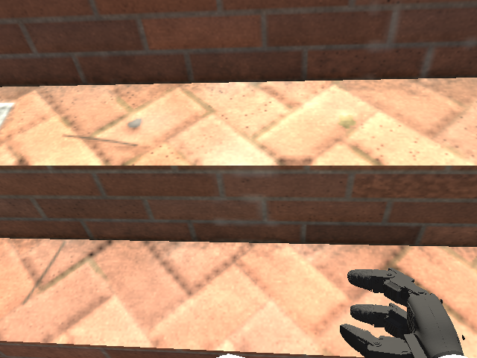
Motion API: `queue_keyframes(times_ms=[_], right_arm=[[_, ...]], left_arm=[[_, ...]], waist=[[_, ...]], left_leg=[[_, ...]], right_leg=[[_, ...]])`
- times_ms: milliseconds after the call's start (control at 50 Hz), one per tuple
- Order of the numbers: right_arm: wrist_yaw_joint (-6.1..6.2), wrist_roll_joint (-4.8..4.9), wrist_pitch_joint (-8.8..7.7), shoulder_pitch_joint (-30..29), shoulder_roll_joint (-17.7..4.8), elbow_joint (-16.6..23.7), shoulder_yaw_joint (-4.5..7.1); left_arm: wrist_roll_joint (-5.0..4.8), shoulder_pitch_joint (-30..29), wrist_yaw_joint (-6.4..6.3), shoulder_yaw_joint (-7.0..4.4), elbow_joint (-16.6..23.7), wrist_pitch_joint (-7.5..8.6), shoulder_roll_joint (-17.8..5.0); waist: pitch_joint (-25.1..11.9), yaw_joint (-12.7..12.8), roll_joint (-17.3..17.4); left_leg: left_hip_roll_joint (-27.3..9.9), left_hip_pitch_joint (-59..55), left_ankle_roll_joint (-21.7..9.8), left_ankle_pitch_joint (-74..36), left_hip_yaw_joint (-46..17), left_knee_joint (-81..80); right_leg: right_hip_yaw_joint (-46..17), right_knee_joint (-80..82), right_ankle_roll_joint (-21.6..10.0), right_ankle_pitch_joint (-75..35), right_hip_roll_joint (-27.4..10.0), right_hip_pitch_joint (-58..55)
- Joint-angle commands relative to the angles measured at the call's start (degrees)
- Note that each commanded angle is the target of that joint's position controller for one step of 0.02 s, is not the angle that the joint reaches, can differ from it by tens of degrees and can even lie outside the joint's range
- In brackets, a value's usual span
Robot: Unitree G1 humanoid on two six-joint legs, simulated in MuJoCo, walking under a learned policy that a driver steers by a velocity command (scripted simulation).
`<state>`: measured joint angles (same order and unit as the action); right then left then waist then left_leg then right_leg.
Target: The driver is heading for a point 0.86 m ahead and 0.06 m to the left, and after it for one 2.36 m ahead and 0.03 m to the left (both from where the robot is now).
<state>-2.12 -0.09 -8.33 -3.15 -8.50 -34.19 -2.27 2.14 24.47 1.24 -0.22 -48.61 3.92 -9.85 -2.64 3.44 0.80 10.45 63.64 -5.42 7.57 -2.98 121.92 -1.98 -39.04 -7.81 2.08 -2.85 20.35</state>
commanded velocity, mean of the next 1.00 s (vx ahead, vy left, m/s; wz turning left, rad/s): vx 0.50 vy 0.00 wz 0.06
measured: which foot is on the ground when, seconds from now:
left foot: up 0.00-0.16, down 0.18-0.60, up 0.62-0.78, down 0.80-1.00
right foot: up 0.00-0.00, down 0.02-0.26, up 0.28-0.58, down 0.60-0.80, up 0.82-1.00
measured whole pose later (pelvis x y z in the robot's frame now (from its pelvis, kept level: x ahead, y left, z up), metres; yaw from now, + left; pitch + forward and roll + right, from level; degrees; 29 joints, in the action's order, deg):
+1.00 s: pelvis +0.06 -0.18 +0.11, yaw +6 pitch +2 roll -1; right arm 1.3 -3.5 -1.7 16.7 -8.9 -41.6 -2.2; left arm 1.5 10.1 0.0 1.2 -31.8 0.2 -12.9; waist -8.5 3.2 -0.2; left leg 2.9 37.9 -3.6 46.3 -2.4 67.3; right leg 0.1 -112.1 2.6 6.0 2.8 50.7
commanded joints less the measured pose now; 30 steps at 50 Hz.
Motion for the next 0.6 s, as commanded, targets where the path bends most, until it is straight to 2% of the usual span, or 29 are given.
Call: queue_keyframes(times_ms=[20, 40, 60, 80, 100, 120, 140, 160, 180, 200, 220, 240, 260, 280, 300, 320, 340, 360, 380, 400, 420, 460, 480, 500, 560, 580, 600], right_arm=[[-1.19, 2.67, -1.19, -14.06, 11.09, 6.50, -5.35], [-2.20, 2.76, -1.20, -8.66, 9.84, 6.62, -5.22], [-2.62, 1.63, -0.12, -7.46, 8.08, 10.00, -5.98], [-2.49, 0.48, 1.23, -11.73, 6.73, 12.67, -6.51], [-1.12, -1.73, 2.60, -7.23, 8.85, 15.49, -8.11], [1.50, -1.25, 4.95, -8.36, 7.16, 14.63, -7.08], [2.14, -0.10, 6.65, -13.11, 3.26, 13.01, -5.12], [1.41, 0.69, 6.78, -15.56, 3.03, 12.71, -5.09], [0.55, 0.49, 6.10, -17.11, 3.71, 13.65, -5.00], [-0.32, 0.84, 5.06, -11.43, 0.51, 14.12, -3.42], [-0.44, 1.33, 4.73, -2.50, -0.57, 12.32, -2.53], [0.52, 1.00, 5.22, 7.95, -2.46, 8.57, -1.45], [2.00, -0.15, 6.47, 21.91, -7.59, 1.51, 0.97], [3.51, -0.88, 7.33, 27.82, -9.98, -5.70, 2.37], [4.70, -3.49, 7.22, 25.07, -5.92, -5.89, 0.95], [5.01, -4.06, 6.94, 18.14, -0.47, -5.12, 0.23], [4.70, -3.08, 6.18, 15.42, 4.38, -6.08, -0.95], [4.26, -2.94, 5.43, 9.30, 8.54, -5.70, -1.99], [3.67, -3.73, 5.57, 4.05, 7.88, -6.24, -2.20], [3.39, -4.15, 5.26, 1.49, 4.41, -5.67, -1.76], [3.12, -3.88, 4.72, -0.09, 1.36, -5.20, -1.30], [2.63, -3.60, 3.81, -1.90, -3.17, -3.96, -0.62], [2.68, -3.45, 3.47, -0.50, -4.42, -3.22, -0.69], [2.66, -3.47, 3.13, 1.99, -6.02, -3.08, -0.34], [4.22, -3.94, 3.63, 3.92, -6.31, 0.81, 0.20], [4.75, -3.67, 4.03, 1.96, -6.33, 2.61, 0.30], [6.17, -5.08, 4.69, -4.12, -5.25, 2.10, 2.57]], left_arm=[[0.92, 7.97, 0.78, 2.13, -6.84, 0.58, 5.75], [0.56, 1.85, 0.81, 2.16, -5.54, 0.30, 4.55], [-1.26, -5.06, 0.12, 1.14, -3.61, -0.90, -0.84], [-2.76, -3.90, -1.60, 0.48, -4.24, -1.15, -4.47], [-2.37, -5.88, -2.51, -1.94, -3.11, -0.99, -15.53], [-2.19, -5.46, -2.83, -3.17, -4.54, -0.21, -18.49], [-3.05, -0.97, -4.18, -2.29, -6.82, -1.73, -14.70], [-3.56, 2.95, -4.82, -1.54, -7.65, -2.76, -12.04], [-3.60, 9.16, -5.14, -1.68, -8.88, -3.16, -12.08], [-2.67, 13.30, -5.66, -1.87, -9.86, -2.62, -13.63], [-2.69, 13.34, -5.33, -1.74, -9.74, -2.14, -14.30], [-3.48, 8.64, -4.55, -1.56, -7.51, -1.89, -15.20], [-2.63, -0.85, -3.43, -1.79, -3.01, -1.40, -15.64], [-0.58, -10.71, -2.03, -0.61, 1.95, -1.30, -9.90], [-0.57, -24.88, -0.11, 0.38, 10.80, -0.10, -7.45], [-1.57, -29.74, 0.97, 2.38, 18.68, 0.34, -0.36], [-0.86, -26.00, 2.56, 3.70, 20.21, 0.81, 3.00], [0.14, -17.71, 3.88, 3.76, 18.68, 0.81, 2.43], [0.08, -12.41, 4.85, 3.72, 16.59, 0.34, 0.61], [-0.50, -7.66, 4.55, 3.48, 15.21, -0.49, -0.79], [-1.20, -4.61, 3.61, 3.23, 14.43, -1.25, -2.16], [-1.58, -4.11, 1.17, 2.76, 13.71, -2.90, -4.56], [-1.06, -7.67, 0.02, 2.61, 14.65, -3.81, -5.69], [-1.03, -10.21, -0.95, 2.77, 15.38, -4.29, -5.17], [-1.23, -15.74, -1.96, 2.87, 15.25, -5.55, -5.31], [-1.44, -14.71, -2.04, 2.87, 14.27, -6.03, -4.58], [-1.79, -11.44, -3.26, 1.20, 14.72, -4.83, -3.09]], waist=[[5.30, 2.88, -2.61], [4.51, -2.20, -2.25], [3.54, -8.25, -3.25], [1.19, -7.51, -4.57], [-5.79, -11.13, -8.88], [-3.44, -8.16, -6.65], [-3.59, -4.84, 2.06], [-1.84, -3.71, 4.07], [-4.14, -2.26, 1.27], [-7.66, -5.47, -3.77], [-14.91, -9.36, -6.68], [-18.49, -14.39, -9.87], [-19.16, -19.42, -6.74], [-16.77, -18.19, 17.08], [-11.51, -15.18, 14.89], [-4.04, -9.95, 8.65], [-0.28, -4.79, 3.35], [1.16, 1.81, -1.43], [0.12, 6.20, -4.07], [-1.46, 9.18, -3.54], [-2.13, 10.92, -2.45], [-2.13, 11.49, -2.10], [-2.00, 9.51, -1.90], [-1.88, 7.86, -0.56], [-2.98, 2.83, 0.71], [-3.78, 2.67, 0.92], [5.69, 7.66, -6.68]], left_leg=[[-0.53, 30.99, -1.59, 16.59, -0.77, 15.30], [-1.76, 27.03, -1.86, 16.35, 0.64, 8.20], [-5.87, 15.09, -0.43, 9.22, 4.49, -7.69], [-8.68, 5.36, 1.15, 4.25, 10.27, -11.03], [-14.67, -13.38, 1.29, 7.74, 10.03, -12.32], [-16.79, -11.14, 2.32, 10.24, 6.22, -10.83], [-14.19, -5.16, 1.11, 15.20, 10.54, -15.72], [-11.13, -11.30, -1.26, 23.99, 15.97, -31.40], [-7.91, -17.45, -2.57, 32.22, 18.73, -40.89], [-5.96, -24.14, -3.87, 32.87, 18.24, -48.53], [-7.18, -34.47, -6.44, 27.57, 10.98, -51.31], [-9.98, -45.29, -8.86, 27.62, -0.05, -55.56], [-12.47, -52.79, -10.14, 35.65, -9.81, -65.34], [-21.12, -52.05, -14.22, 36.29, -29.76, -78.09], [-22.31, -39.59, -12.63, 34.12, -37.82, -84.25], [-21.82, -32.04, -10.48, 35.71, -31.13, -77.29], [-20.11, -24.26, -7.09, 33.24, -25.18, -73.20], [-18.84, -14.83, -3.18, 32.72, -19.54, -68.91], [-17.99, -10.67, -3.06, 29.77, -13.18, -71.13], [-19.03, -8.07, -3.07, 29.87, -11.14, -73.11], [-19.79, -6.33, -3.26, 31.04, -10.77, -75.13], [-20.02, -3.81, -3.16, 31.49, -9.83, -76.15], [-21.00, -4.31, -3.35, 31.21, -10.87, -76.88], [-21.96, -6.61, -3.68, 30.46, -11.20, -75.99], [-23.68, -11.24, -2.25, 23.78, -11.26, -71.48], [-24.11, -10.84, -1.48, 22.52, -9.96, -69.46], [-20.57, -7.67, -3.35, 26.22, -6.46, -66.13]], right_leg=[[-3.68, 15.28, 1.34, -12.27, -6.69, -19.56], [1.77, 14.80, 3.34, -24.01, -5.70, -17.89], [5.13, 20.90, 3.63, -22.67, -4.68, -3.49], [1.02, 31.04, -0.22, -17.79, -8.03, 5.78], [-9.60, 46.33, -8.13, -7.88, -18.49, 11.33], [-18.47, 47.20, -11.34, -7.26, -24.70, 6.76], [-7.35, 41.17, -7.80, -23.61, -19.84, -6.46], [2.43, 35.19, -3.80, -47.25, -14.89, -10.54], [3.37, 27.80, -2.44, -75.96, -13.39, -15.55], [0.23, 19.97, -2.35, -99.24, -13.76, -21.50], [-0.15, 14.02, -2.14, -101.10, -14.73, -18.25], [3.77, 5.87, -1.53, -100.18, -10.38, -8.43], [5.89, -3.76, -0.31, -88.19, -4.40, 0.66], [2.81, -32.70, -0.10, -19.23, 5.24, 14.09], [-7.92, -62.32, 1.72, 5.54, 9.05, 20.09], [-12.92, -77.31, 3.25, 15.17, 9.67, 31.44], [-13.96, -77.65, 2.04, 18.24, 7.96, 34.77], [-13.85, -75.13, 1.02, 17.78, 5.48, 31.12], [-4.93, -82.08, 2.58, 8.54, 7.92, 27.02], [-2.12, -86.83, 4.09, 3.73, 8.98, 24.59], [-1.90, -87.46, 5.32, 0.37, 8.38, 23.58], [-0.61, -83.35, 6.81, -3.89, 7.03, 21.50], [-1.74, -79.86, 7.20, -2.40, 5.52, 22.50], [-1.19, -74.91, 7.38, 2.07, 4.84, 23.86], [0.06, -44.68, 5.67, 8.82, 0.84, 21.30], [0.90, -31.75, 3.78, 8.04, -0.61, 16.59], [11.42, -17.43, 3.48, 0.24, 0.27, 9.92]])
